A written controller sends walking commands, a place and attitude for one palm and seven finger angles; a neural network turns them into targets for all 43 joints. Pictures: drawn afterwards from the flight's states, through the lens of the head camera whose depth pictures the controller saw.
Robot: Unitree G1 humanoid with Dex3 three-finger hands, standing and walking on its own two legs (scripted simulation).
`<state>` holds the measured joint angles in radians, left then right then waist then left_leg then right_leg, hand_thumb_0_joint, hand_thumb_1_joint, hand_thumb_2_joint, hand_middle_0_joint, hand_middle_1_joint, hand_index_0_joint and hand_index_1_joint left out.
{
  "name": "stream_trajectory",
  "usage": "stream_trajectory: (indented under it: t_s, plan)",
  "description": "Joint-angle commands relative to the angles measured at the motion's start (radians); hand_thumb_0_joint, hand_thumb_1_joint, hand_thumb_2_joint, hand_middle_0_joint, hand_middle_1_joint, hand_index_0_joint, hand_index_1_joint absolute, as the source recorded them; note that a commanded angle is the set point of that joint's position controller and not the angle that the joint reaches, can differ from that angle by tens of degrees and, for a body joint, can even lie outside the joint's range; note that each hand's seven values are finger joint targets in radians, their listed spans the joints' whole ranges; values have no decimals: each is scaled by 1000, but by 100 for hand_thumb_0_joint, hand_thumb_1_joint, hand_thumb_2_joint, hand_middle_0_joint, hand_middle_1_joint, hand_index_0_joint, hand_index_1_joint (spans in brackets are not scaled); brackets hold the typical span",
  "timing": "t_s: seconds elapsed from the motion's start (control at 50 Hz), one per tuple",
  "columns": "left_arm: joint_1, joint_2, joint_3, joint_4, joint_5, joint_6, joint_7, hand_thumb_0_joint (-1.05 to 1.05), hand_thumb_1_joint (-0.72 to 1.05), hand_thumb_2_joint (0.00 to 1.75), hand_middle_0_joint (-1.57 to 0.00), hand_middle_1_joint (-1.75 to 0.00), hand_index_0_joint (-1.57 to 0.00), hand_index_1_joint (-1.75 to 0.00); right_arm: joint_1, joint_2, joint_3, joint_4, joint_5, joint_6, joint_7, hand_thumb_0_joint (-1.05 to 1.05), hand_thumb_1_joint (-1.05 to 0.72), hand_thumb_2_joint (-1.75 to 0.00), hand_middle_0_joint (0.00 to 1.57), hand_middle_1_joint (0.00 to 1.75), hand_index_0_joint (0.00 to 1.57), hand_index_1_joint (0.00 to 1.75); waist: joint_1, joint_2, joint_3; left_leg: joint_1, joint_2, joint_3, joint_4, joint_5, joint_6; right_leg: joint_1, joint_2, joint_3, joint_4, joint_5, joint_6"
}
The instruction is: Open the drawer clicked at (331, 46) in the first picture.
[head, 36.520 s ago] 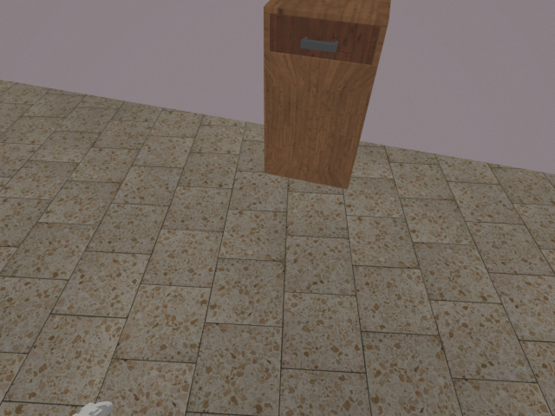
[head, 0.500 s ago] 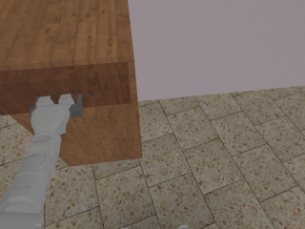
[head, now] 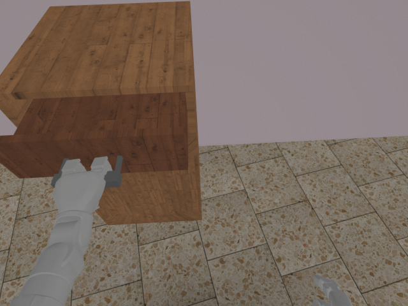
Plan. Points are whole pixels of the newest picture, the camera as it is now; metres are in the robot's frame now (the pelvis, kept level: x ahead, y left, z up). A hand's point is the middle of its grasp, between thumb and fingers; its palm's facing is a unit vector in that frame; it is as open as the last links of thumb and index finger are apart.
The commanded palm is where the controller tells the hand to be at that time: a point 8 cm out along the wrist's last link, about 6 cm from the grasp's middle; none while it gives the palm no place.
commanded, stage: pull the drawer open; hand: left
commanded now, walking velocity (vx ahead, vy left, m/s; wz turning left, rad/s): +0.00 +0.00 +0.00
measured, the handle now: (90, 171) +0.39 +0.28 +0.01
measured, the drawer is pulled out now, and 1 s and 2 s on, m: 0.13 0.24 0.30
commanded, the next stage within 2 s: open the thumb to release the handle in 1.86 s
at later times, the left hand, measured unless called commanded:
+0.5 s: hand (87, 222) +0.28 +0.26 -0.01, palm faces -0.03 -0.02 -1.00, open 6.2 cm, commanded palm +0.24 +0.25 +0.04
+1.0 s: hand (79, 257) +0.21 +0.25 -0.01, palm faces -0.03 -0.04 -1.00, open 6.2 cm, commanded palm +0.18 +0.25 +0.04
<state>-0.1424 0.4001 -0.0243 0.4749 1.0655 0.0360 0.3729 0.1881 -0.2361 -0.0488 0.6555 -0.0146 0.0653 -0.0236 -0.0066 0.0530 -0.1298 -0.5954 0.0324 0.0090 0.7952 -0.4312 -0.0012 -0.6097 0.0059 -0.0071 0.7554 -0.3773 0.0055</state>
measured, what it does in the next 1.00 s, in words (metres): stands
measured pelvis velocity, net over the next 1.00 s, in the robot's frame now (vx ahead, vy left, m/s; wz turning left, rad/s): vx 0.00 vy -0.01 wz -0.01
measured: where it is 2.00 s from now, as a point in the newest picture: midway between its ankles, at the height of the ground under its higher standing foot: outside the picture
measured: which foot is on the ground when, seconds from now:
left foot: down 0.00-1.00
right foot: down 0.00-1.00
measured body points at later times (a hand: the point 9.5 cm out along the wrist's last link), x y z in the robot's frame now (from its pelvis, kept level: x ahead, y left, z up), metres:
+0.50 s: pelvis -0.01 -0.01 +0.00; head +0.04 -0.03 +0.45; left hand +0.27 +0.25 +0.04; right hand +0.15 -0.27 -0.11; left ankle -0.03 +0.12 -0.71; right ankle -0.01 -0.13 -0.71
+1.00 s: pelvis +0.00 -0.01 +0.00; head +0.03 -0.02 +0.45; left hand +0.21 +0.25 +0.04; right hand +0.20 -0.24 -0.10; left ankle -0.03 +0.12 -0.71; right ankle -0.01 -0.13 -0.71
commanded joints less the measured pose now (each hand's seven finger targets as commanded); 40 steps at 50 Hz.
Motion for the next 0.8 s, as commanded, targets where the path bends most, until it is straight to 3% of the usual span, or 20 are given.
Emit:
stream_trajectory:
  t_s: [0.0,0.06,0.08,0.1,0.18,0.2,0.28,0.3,0.36,0.38,0.4,0.42,0.5,0.58,0.6,0.68,0.7,0.72,0.76,0.78]
  plan:
    - [-167,177,78,-212,5,-9,53,0,90,90,-40,-135,-40,-135,-14,-132,-48,-105,0,-40,-19,0,-90,-90,20,30,20,30,15,16,-285,199,-39,14,-79,477,11,160,43,-40,-48,387,-44]
    - [-116,178,87,-224,3,-11,54,0,90,90,-40,-135,-40,-135,-28,-133,-45,-110,-1,-44,-21,0,-90,-90,20,30,20,30,22,3,-288,186,-44,16,-79,465,11,183,41,-35,-50,403,-45]
    - [-146,157,62,-248,5,-18,58,0,90,90,-40,-135,-40,-135,-40,-128,-37,-114,-3,-48,-22,0,-90,-90,20,30,20,30,18,-5,-290,184,-46,23,-79,438,15,172,38,-32,-50,395,-38]
    - [-111,201,110,-213,0,-16,58,0,90,90,-40,-135,-40,-135,-32,-131,-45,-100,-1,-48,-25,0,-90,-90,20,30,20,30,23,-22,-271,170,-49,23,-80,411,14,186,41,-28,-55,391,-42]
    - [-131,168,73,-242,4,-26,63,0,90,90,-40,-135,-40,-135,-60,-124,-32,-110,-1,-57,-31,0,-90,-90,20,30,20,30,18,-18,-240,151,-56,28,-89,351,17,167,34,-23,-64,353,-36]
    - [-101,217,128,-208,0,-26,61,0,90,90,-40,-135,-40,-135,-46,-130,-43,-93,0,-57,-34,0,-90,-90,20,30,20,30,27,-33,-230,148,-55,25,-87,350,16,176,39,-21,-63,352,-42]
    - [-77,195,106,-260,1,-31,63,0,90,90,-40,-135,-40,-135,-69,-123,-33,-108,-1,-65,-35,0,-90,-90,20,30,20,30,35,-18,-259,151,-60,34,-87,354,17,195,31,-9,-63,381,-36]
    - [-14,221,146,-236,-7,-28,61,0,90,90,-40,-135,-40,-135,-61,-126,-43,-100,0,-65,-35,0,-90,-90,20,30,20,30,45,-24,-247,147,-60,32,-88,359,16,208,36,-8,-63,387,-41]
    - [52,192,126,-292,-15,-29,61,0,90,90,-40,-135,-40,-135,-72,-126,-40,-116,0,-70,-30,0,-90,-90,20,30,20,30,50,4,-271,163,-59,32,-91,395,11,228,35,-11,-59,418,-44]
    - [56,170,108,-317,-15,-33,66,0,90,90,-40,-135,-40,-135,-86,-119,-33,-125,-1,-75,-29,0,-90,-90,20,30,20,30,52,-16,-264,157,-58,35,-89,380,14,214,33,-11,-57,405,-37]
    - [110,195,143,-295,-22,-29,65,0,90,90,-40,-135,-40,-135,-81,-122,-43,-115,2,-75,-29,0,-90,-90,20,30,20,30,55,-19,-240,154,-58,34,-90,380,13,220,37,-10,-62,411,-41]
    - [105,183,128,-326,-19,-30,68,0,90,90,-40,-135,-40,-135,-95,-122,-33,-126,-1,-78,-29,0,-90,-90,20,30,20,30,55,-42,-248,147,-59,35,-89,367,14,216,33,-8,-61,410,-34]
    - [205,175,144,-361,-24,-25,75,0,90,90,-40,-135,-40,-135,-98,-119,-43,-127,1,-83,-23,0,-90,-90,20,30,20,30,60,-17,-234,165,-55,31,-91,403,10,217,39,-12,-54,420,-42]
    - [256,130,107,-457,-19,-22,90,0,90,90,-40,-135,-40,-135,-120,-115,-33,-147,-5,-90,-12,0,-90,-90,20,30,20,30,60,-3,-231,185,-48,30,-86,432,7,187,36,-21,-44,407,-38]
    - [286,145,131,-441,-21,-14,91,0,90,90,-40,-135,-40,-135,-111,-115,-43,-137,-3,-89,-12,0,-90,-90,20,30,20,30,59,-16,-225,187,-49,28,-85,433,6,199,40,-19,-48,417,-42]
    - [281,127,107,-502,-12,-9,101,0,90,90,-40,-135,-40,-135,-139,-115,-28,-148,-11,-93,-10,0,-90,-90,20,30,20,30,57,-15,-207,186,-48,28,-85,397,7,170,35,-21,-45,380,-37]
    - [326,150,143,-474,-14,-3,100,0,90,90,-40,-135,-40,-135,-130,-111,-39,-140,-7,-92,-13,0,-90,-90,20,30,20,30,64,-15,-201,188,-49,24,-87,408,4,183,40,-20,-47,384,-43]
    - [325,133,120,-507,-8,-4,103,0,90,90,-40,-135,-40,-135,-144,-112,-28,-148,-13,-92,-11,0,-90,-90,20,30,20,30,65,-20,-215,189,-49,27,-83,402,5,175,36,-21,-43,385,-39]
    - [382,160,156,-532,-14,0,102,0,90,90,-40,-135,-40,-135,-145,-112,-33,-148,-11,-90,-13,0,-90,-90,20,30,20,30,79,1,-238,200,-49,23,-85,448,0,212,38,-13,-41,427,-45]
    - [396,136,130,-554,-7,0,107,0,90,90,-40,-135,-40,-135,-156,-105,-23,-157,-16,-92,-10,0,-90,-90,20,30,20,30,79,-7,-229,202,-47,25,-79,449,1,191,34,-16,-31,420,-39]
